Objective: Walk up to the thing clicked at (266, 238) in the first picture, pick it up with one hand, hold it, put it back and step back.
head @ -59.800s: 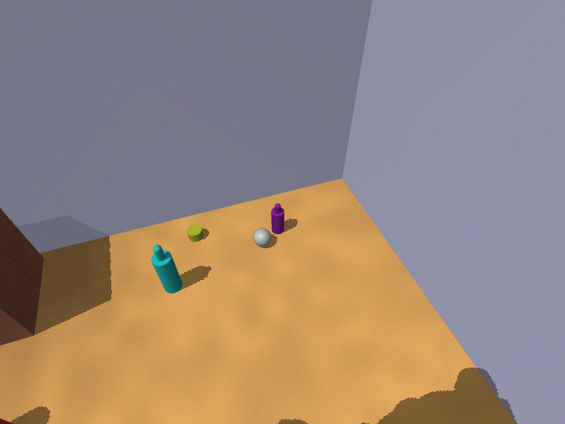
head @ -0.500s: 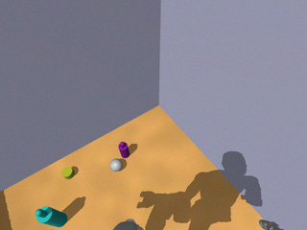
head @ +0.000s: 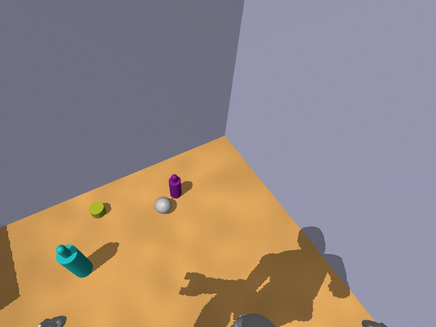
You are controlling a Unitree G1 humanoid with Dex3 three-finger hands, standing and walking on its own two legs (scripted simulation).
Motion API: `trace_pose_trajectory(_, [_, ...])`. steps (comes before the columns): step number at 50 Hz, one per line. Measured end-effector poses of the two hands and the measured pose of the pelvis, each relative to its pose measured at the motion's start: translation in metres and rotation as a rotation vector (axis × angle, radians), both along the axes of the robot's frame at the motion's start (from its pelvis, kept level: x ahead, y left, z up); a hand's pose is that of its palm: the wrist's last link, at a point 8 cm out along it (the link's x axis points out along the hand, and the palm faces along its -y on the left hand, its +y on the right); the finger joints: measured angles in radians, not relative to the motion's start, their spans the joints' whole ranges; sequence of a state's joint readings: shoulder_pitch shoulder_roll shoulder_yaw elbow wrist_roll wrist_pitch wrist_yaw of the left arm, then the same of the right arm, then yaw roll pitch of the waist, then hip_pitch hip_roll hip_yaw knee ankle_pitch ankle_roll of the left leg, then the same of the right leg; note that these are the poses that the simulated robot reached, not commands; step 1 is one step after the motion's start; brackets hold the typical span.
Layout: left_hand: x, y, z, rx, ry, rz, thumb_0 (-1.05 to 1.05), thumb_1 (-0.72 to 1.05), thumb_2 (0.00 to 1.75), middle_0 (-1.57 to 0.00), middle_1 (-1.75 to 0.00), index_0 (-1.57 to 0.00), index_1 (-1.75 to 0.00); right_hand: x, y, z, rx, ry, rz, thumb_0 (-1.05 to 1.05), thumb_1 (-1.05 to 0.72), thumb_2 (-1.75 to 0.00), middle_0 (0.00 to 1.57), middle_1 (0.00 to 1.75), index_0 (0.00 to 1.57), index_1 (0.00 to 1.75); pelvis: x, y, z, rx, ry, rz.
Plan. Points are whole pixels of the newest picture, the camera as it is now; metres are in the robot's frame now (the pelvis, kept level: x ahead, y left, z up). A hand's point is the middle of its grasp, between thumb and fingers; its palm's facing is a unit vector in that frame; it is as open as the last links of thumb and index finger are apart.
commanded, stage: step back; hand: left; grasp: from above
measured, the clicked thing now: (163, 205) +0.72 +0.22 -0.73
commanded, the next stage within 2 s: none
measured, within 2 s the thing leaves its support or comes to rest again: neither
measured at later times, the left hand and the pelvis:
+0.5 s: hand out of the picture -0.06 +0.24 -0.14, palm faces +0.01 -0.91 -0.42, open 7.4 cm; pelvis -0.17 -0.04 -0.01, yaw +2 degrees
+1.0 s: hand out of the picture -0.30 +0.20 -0.15, palm faces -0.01 -0.91 -0.42, open 7.4 cm; pelvis -0.35 -0.08 -0.01, yaw -1 degrees
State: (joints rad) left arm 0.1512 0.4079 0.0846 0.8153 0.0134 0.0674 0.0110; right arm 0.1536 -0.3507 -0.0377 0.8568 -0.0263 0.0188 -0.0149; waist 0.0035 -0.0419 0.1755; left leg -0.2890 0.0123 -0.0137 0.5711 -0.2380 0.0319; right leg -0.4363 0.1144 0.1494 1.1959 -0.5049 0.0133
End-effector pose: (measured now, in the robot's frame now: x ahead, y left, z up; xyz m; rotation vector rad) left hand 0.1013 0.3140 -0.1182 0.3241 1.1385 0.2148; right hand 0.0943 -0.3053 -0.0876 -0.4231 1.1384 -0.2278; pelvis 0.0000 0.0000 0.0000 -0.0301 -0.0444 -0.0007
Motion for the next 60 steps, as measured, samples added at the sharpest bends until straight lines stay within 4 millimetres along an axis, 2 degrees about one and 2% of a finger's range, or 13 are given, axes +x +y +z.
trace_pose_trajectory(5, [-0.045, -0.008, -0.005, 0.016, 0.06, -0.021, 0.0, 0.9, 0.89, -0.2, -0.3, -0.2, -0.3, -0.019, -0.012, -0.001, 0.004, -0.068, 0.005, 0.0, -0.9, -0.89, 0.21, 0.3, 0.2, 0.3, -0.036, -0.01, -0.005, 0.005, 0.001, -0.037])
trace_pose_trajectory(9, [-0.082, -0.021, -0.006, 0.035, 0.077, -0.039, 0.0, 0.9, 0.89, -0.2, -0.3, -0.2, -0.3, -0.043, -0.032, -0.015, 0.02, -0.096, 0.001, 0.0, -0.9, -0.89, 0.21, 0.3, 0.2, 0.3, -0.069, -0.025, -0.015, 0.019, 0.004, -0.062])
trace_pose_trajectory(12, [-0.116, -0.035, -0.001, 0.043, 0.089, -0.038, 0.0, 0.9, 0.89, -0.2, -0.3, -0.2, -0.3, -0.068, -0.046, -0.026, 0.033, -0.091, -0.03, 0.0, -0.9, -0.89, 0.21, 0.3, 0.2, 0.3, -0.092, -0.034, -0.018, 0.007, -0.007, -0.048])
trace_pose_trajectory(16, [-0.152, -0.044, 0.013, 0.051, 0.095, -0.013, 0.0, 0.9, 0.89, -0.21, -0.3, -0.21, -0.3, -0.108, -0.052, -0.028, 0.051, -0.042, -0.054, 0.0, -0.91, -0.89, 0.21, 0.3, 0.2, 0.3, -0.114, -0.038, -0.008, 0.053, -0.004, -0.042])
trace_pose_trajectory(22, [-0.165, -0.042, 0.02, 0.077, 0.005, -0.012, 0.0, 0.9, 0.89, -0.21, -0.3, -0.21, -0.3, -0.172, -0.052, -0.035, 0.045, 0.063, -0.035, 0.0, -0.91, -0.89, 0.21, 0.3, 0.2, 0.3, -0.151, -0.04, -0.008, 0.054, 0.005, 0.012])
trace_pose_trajectory(29, [-0.189, -0.033, 0.005, 0.046, -0.075, -0.005, 0.0, 0.9, 0.89, -0.21, -0.3, -0.21, -0.3, -0.227, -0.036, -0.036, 0.036, 0.106, 0.002, 0.0, -0.91, -0.89, 0.21, 0.3, 0.2, 0.3, -0.207, -0.034, -0.016, 0.06, -0.014, 0.047])
trace_pose_trajectory(33, [-0.217, -0.039, 0.006, 0.022, -0.05, 0.007, 0.0, 0.9, 0.89, -0.2, -0.3, -0.21, -0.3, -0.247, -0.035, -0.022, 0.033, 0.07, 0.009, 0.0, -0.9, -0.89, 0.21, 0.3, 0.2, 0.3, -0.233, -0.038, -0.007, 0.025, -0.008, 0.044])
trace_pose_trajectory(38, [-0.265, -0.049, 0.004, 0.018, -0.012, -0.005, 0.0, 0.9, 0.89, -0.2, -0.3, -0.21, -0.3, -0.258, -0.046, -0.013, 0.02, -0.005, 0.023, 0.0, -0.9, -0.89, 0.21, 0.3, 0.2, 0.3, -0.269, -0.048, -0.006, 0.014, 0.005, 0.01])
trace_pose_trajectory(45, [-0.349, -0.071, -0.002, 0.052, 0.061, -0.02, 0.0, 0.9, 0.89, -0.2, -0.3, -0.21, -0.3, -0.29, -0.076, -0.03, 0.045, -0.088, 0.011, 0.0, -0.9, -0.89, 0.21, 0.3, 0.2, 0.3, -0.327, -0.07, -0.019, 0.0, -0.007, -0.027])
trace_pose_trajectory(48, [-0.387, -0.077, 0.007, 0.057, 0.089, 0.003, 0.0, 0.9, 0.89, -0.21, -0.3, -0.21, -0.3, -0.316, -0.081, -0.031, 0.06, -0.061, -0.013, 0.0, -0.91, -0.89, 0.21, 0.3, 0.2, 0.3, -0.342, -0.075, -0.013, 0.037, -0.008, -0.029])
trace_pose_trajectory(51, [-0.413, -0.076, 0.015, 0.071, 0.094, 0.03, 0.0, 0.9, 0.89, -0.21, -0.3, -0.21, -0.3, -0.345, -0.085, -0.033, 0.068, -0.022, -0.014, 0.0, -0.91, -0.89, 0.21, 0.3, 0.2, 0.3, -0.356, -0.075, -0.009, 0.048, -0.007, -0.009])
trace_pose_trajectory(56, [-0.439, -0.064, 0.02, 0.088, 0.042, 0.071, 0.0, 0.9, 0.89, -0.21, -0.3, -0.21, -0.3, -0.391, -0.084, -0.041, 0.064, 0.088, 0.01, 0.0, -0.91, -0.89, 0.21, 0.3, 0.2, 0.3, -0.373, -0.073, -0.009, 0.04, -0.007, 0.045])
trace_pose_trajectory(60, [-0.457, -0.049, 0.014, 0.08, 0.034, 0.098, 0.0, 0.9, 0.89, -0.21, -0.3, -0.21, -0.3, -0.411, -0.073, -0.04, 0.062, 0.13, 0.019, 0.0, -0.91, -0.89, 0.21, 0.3, 0.2, 0.3, -0.383, -0.065, -0.012, 0.051, -0.016, 0.079])
